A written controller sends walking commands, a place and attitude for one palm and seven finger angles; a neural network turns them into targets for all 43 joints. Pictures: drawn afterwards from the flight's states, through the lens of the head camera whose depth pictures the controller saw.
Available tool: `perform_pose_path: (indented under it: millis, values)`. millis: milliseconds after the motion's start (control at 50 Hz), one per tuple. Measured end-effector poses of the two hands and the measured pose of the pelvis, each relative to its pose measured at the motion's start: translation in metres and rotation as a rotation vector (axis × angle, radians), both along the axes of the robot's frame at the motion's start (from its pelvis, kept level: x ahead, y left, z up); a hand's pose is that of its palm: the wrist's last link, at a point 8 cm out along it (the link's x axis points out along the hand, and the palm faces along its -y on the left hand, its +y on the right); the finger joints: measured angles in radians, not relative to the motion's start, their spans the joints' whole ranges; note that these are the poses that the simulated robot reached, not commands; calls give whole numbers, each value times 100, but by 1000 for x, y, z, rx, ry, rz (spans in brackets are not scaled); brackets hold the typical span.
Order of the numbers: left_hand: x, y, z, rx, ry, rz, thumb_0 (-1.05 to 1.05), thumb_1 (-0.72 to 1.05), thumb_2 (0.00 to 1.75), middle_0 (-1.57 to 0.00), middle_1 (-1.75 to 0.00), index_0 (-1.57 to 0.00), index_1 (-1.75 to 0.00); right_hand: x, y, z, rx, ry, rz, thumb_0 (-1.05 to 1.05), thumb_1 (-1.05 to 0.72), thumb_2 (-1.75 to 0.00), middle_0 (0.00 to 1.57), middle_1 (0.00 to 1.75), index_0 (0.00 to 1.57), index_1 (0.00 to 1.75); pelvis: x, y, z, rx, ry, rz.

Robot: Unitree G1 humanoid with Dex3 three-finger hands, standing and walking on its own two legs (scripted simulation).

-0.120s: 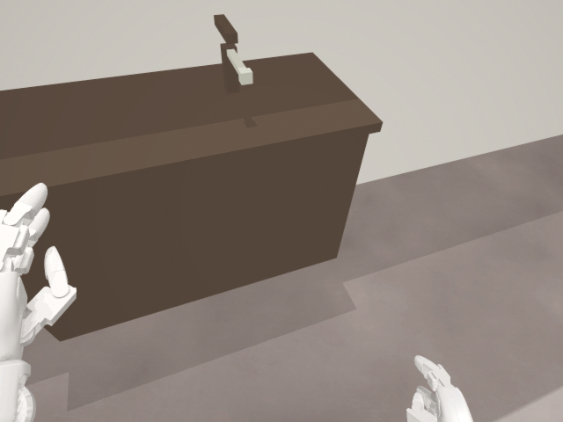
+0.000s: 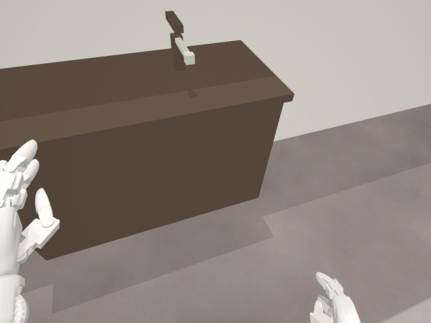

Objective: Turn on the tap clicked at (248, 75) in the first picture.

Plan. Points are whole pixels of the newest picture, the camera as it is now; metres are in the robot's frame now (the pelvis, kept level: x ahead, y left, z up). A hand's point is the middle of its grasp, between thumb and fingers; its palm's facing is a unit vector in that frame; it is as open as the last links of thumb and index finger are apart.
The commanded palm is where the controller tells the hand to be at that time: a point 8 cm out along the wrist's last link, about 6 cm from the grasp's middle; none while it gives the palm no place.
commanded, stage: stand and wait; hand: left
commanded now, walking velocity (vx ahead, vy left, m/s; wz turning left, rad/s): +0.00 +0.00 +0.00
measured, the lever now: (189, 58) +0.82 +0.14 +0.10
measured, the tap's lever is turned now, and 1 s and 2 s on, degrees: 0 0 0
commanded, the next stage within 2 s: look at it before walking up in 0.14 s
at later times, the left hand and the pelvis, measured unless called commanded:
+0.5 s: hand (54, 225) +0.21 +0.24 +0.15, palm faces +0.39 -0.84 -0.37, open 7.4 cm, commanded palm +0.16 +0.28 +0.17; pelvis -0.01 +0.00 +0.00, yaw -2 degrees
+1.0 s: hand (126, 219) +0.22 +0.15 +0.16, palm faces +0.20 -0.88 -0.43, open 7.4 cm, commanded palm +0.18 +0.20 +0.17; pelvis -0.04 -0.03 -0.01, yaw -13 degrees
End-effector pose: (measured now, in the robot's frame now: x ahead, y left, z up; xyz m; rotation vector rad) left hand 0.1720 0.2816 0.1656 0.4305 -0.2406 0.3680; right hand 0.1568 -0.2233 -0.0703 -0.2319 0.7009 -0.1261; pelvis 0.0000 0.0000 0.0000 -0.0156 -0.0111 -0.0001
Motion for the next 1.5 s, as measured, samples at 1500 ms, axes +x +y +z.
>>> perform_pose_path:
  millis: [1500]
  values:
    - [51,-247,-2,79,-79,-647,2,89,89,-21,-31,-21,-30,-248,-121,-56,124,92,-575,1,-91,-90,20,30,20,30,-92,-79,-29,9,-17,-583]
